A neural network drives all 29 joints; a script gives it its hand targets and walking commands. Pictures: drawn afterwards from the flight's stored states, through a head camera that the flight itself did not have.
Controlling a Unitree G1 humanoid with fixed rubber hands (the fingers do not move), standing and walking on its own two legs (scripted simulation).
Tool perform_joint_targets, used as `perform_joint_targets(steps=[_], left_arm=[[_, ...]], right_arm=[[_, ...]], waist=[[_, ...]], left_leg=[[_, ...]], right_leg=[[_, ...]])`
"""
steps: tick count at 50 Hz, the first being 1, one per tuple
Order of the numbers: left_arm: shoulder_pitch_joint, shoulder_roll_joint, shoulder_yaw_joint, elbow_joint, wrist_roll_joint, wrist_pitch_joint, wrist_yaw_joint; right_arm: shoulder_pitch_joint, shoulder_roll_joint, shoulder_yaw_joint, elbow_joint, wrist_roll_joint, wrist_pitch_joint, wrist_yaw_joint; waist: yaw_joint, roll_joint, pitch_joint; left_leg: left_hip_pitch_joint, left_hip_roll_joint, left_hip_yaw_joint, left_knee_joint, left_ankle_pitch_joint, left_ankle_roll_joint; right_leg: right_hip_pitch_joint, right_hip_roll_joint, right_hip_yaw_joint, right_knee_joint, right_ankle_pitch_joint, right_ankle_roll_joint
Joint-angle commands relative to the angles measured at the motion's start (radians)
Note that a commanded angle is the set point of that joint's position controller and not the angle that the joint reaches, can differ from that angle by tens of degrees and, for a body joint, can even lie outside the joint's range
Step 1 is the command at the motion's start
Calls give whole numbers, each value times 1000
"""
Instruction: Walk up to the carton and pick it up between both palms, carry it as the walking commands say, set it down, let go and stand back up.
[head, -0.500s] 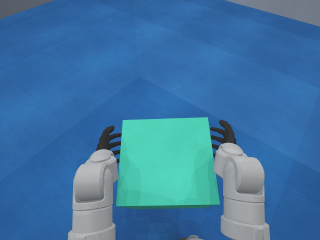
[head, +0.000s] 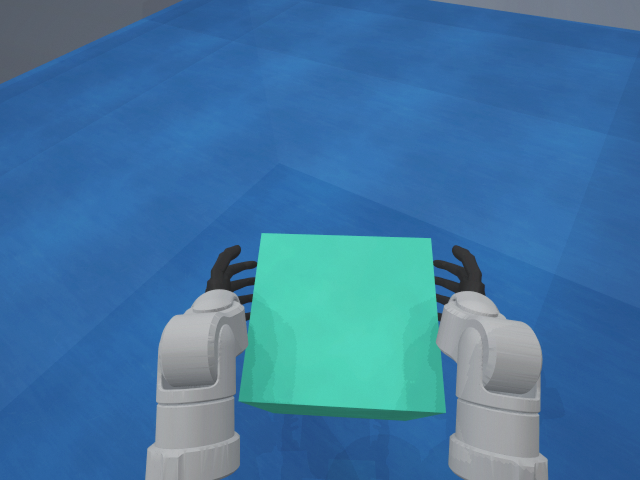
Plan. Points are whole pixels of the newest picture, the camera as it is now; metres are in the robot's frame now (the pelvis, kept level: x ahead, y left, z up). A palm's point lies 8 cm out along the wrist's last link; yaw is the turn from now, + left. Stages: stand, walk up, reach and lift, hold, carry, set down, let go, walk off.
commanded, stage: carry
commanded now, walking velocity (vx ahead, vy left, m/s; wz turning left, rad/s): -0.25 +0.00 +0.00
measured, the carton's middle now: (341, 337) +0.32 -0.04 -0.02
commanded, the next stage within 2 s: none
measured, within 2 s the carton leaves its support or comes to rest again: neither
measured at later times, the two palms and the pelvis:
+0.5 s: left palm out of the picture +0.09 +0.14 +0.08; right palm out of the picture +0.12 -0.13 +0.06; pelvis -0.20 -0.01 -0.02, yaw +0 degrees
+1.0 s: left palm out of the picture -0.15 +0.16 +0.07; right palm out of the picture -0.13 -0.12 +0.08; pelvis -0.43 +0.01 -0.01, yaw +2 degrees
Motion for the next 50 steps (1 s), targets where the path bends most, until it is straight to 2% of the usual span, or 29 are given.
perform_joint_targets(steps=[1, 4, 6, 7, 8, 9, 11, 14, 19, 21, 23, 24, 25, 26, 27, 29, 31, 32, 33, 34, 35, 39, 41, 43, 45, 46, 47, 48, 50], left_arm=[[-358, -910, -532, -13, -321, 3, -359], [-398, -929, -591, -46, -343, 9, -365], [-410, -951, -599, -34, -340, 10, -365], [-439, -980, -613, -31, -344, 14, -363], [-459, -983, -625, -36, -360, 15, -362], [-447, -990, -628, -44, -366, 10, -360], [-607, -1011, -683, -126, -419, -22, -379], [-680, -1073, -727, -161, -500, -20, -375], [-532, -986, -702, -33, -500, 18, -387], [-514, -1003, -684, -4, -490, 18, -393], [-509, -1030, -682, -20, -499, 8, -402], [-461, -1010, -650, 26, -471, 5, -404], [-433, -1007, -640, 38, -453, 6, -408], [-491, -1030, -631, -6, -461, -7, -405], [-445, -1022, -597, 24, -435, -8, -399], [-484, -1014, -580, -69, -422, -26, -381], [-525, -1002, -610, -168, -426, -33, -368], [-500, -990, -598, -174, -418, -32, -359], [-459, -984, -583, -124, -394, -22, -352], [-382, -961, -548, -75, -357, -18, -349], [-349, -952, -545, -62, -341, -15, -344], [-373, -923, -562, -71, -323, -17, -351], [-340, -919, -588, -78, -331, -10, -355], [-486, -949, -654, -165, -377, -10, -359], [-430, -965, -684, -135, -377, 10, -355], [-442, -973, -681, -103, -385, 12, -361], [-488, -994, -674, -124, -391, -3, -358], [-591, -1012, -700, -140, -430, -1, -381], [-635, -1080, -723, -111, -481, -7, -387]], right_arm=[[-418, 1028, 733, 137, 400, 45, 517], [-439, 1018, 720, 93, 388, 37, 520], [-448, 1036, 708, 121, 387, 42, 531], [-451, 1046, 699, 127, 382, 47, 537], [-399, 1079, 692, 198, 374, 52, 537], [-370, 1062, 682, 189, 365, 50, 545], [-490, 1066, 712, 83, 369, 5, 553], [-578, 1072, 665, 7, 382, -1, 532], [-324, 998, 571, 166, 264, 10, 510], [-333, 985, 588, 146, 256, 3, 511], [-352, 1009, 613, 121, 271, -5, 507], [-419, 1012, 650, 82, 288, -6, 501], [-433, 1002, 669, 40, 284, -6, 510], [-499, 1069, 706, 39, 330, -7, 503], [-488, 1065, 725, 45, 362, -4, 503], [-549, 1072, 778, -14, 432, -20, 510], [-542, 1047, 757, -78, 434, -31, 515], [-553, 1034, 774, -108, 451, -26, 508], [-488, 1014, 748, -46, 437, -7, 510], [-513, 1016, 772, -38, 451, 9, 510], [-462, 1007, 764, -12, 431, 15, 509], [-448, 1026, 754, 75, 399, 34, 520], [-394, 1036, 746, 87, 396, 37, 520], [-394, 1061, 713, 105, 377, 29, 524], [-317, 1045, 690, 126, 368, 41, 536], [-361, 1067, 686, 153, 368, 38, 542], [-380, 1077, 699, 117, 381, 30, 550], [-462, 1077, 710, 82, 370, 6, 547], [-525, 1061, 705, 12, 367, 10, 541]], waist=[[91, -273, -458], [78, -179, -421], [59, -117, -392], [53, -5, -362], [60, 117, -363], [61, 286, -343], [39, 191, -259], [65, 113, -262], [55, 296, -364], [60, 297, -379], [64, 110, -419], [62, -135, -426], [62, -274, -409], [76, -319, -433], [83, -307, -446], [87, -166, -451], [87, -91, -501], [87, -178, -492], [93, -110, -488], [87, -202, -456], [90, -163, -488], [89, -272, -474], [83, -213, -455], [62, -106, -466], [51, 5, -395], [49, 214, -392], [57, 298, -299], [35, 246, -205], [47, 90, -204]], left_leg=[[55, -25, 30, -214, -57, -1], [203, -51, 73, -477, -9, 21], [360, 19, 40, -710, 97, 58], [426, 80, -15, -769, 78, 98], [387, 246, -207, -821, 40, 147], [370, 437, -363, -815, 282, 218], [133, 449, -215, -761, 423, 300], [281, 262, 2, -644, 589, 177], [387, 291, -99, -586, 791, 222], [427, 294, -111, -545, 845, 192], [347, 250, -126, -452, 770, 102], [193, 189, -63, -371, 542, 55], [-23, 95, 17, -244, 126, 22], [-73, 48, 7, -82, -104, 26], [-70, 36, -30, 52, -121, 35], [-35, 31, -40, 157, -53, 30], [-63, 28, -28, 135, 2, 2], [-37, 24, 5, 99, 27, -9], [-50, 23, 17, 38, 9, -12], [-32, 13, 28, 6, -10, -15], [-10, -7, 21, -60, -41, -16], [39, -11, 21, -234, -76, -6], [167, -45, 43, -336, -81, 29], [324, -47, 97, -601, 13, 48], [455, 73, 1, -795, 83, 102], [401, 274, -244, -844, -6, 177], [307, 464, -367, -840, 215, 246], [77, 519, -318, -815, 297, 332], [101, 336, -102, -750, 339, 253]], right_leg=[[441, -213, 209, -130, 191, -65], [328, -167, 164, -193, -54, -15], [184, -110, 119, -172, -178, 39], [64, -51, 52, -129, -203, 85], [41, -18, 24, 80, -227, 89], [-77, 59, -35, 328, -345, 99], [-114, 67, 79, 668, -406, 79], [-174, 86, 32, 672, -274, 103], [-61, 87, -67, 391, -371, 129], [-12, 95, -75, 174, -302, 108], [188, -7, 23, -79, 2, 90], [311, -128, 145, -36, 331, 49], [418, -297, 289, -5, 754, -18], [464, -313, 220, 58, 1040, -108], [406, -304, 217, 32, 972, -144], [335, -240, 156, -17, 601, -118], [411, -193, 68, 0, 556, -83], [398, -165, 0, -5, 509, -73], [441, -169, 36, -1, 538, -80], [424, -173, 70, -16, 538, -77], [470, -178, 119, -41, 479, -75], [484, -199, 171, -74, 322, -71], [357, -209, 245, -199, 6, -39], [305, -128, 130, -206, -39, 43], [100, -57, 54, -116, -189, 94], [27, 7, -2, 159, -262, 106], [-100, 79, -54, 408, -389, 112], [-96, 32, 66, 622, -414, 92], [-107, 105, 94, 796, -309, 84]])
